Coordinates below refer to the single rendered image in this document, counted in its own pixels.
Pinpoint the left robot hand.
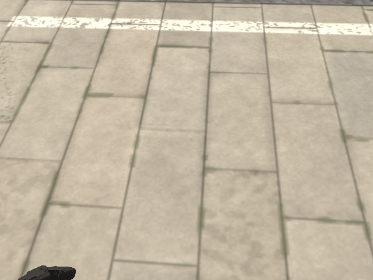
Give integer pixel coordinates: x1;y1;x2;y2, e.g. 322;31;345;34
18;265;76;280

